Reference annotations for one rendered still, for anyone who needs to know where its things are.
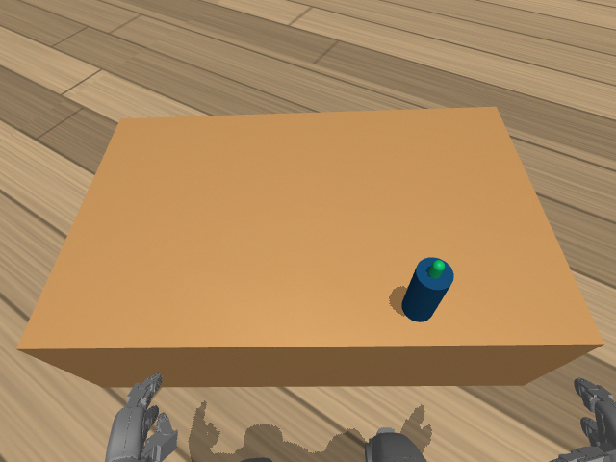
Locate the bottle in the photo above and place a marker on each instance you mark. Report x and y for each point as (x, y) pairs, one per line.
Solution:
(430, 282)

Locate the left robot hand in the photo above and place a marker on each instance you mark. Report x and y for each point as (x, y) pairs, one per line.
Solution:
(131, 424)

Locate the right robot hand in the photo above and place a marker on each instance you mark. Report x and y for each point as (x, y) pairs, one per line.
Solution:
(602, 433)

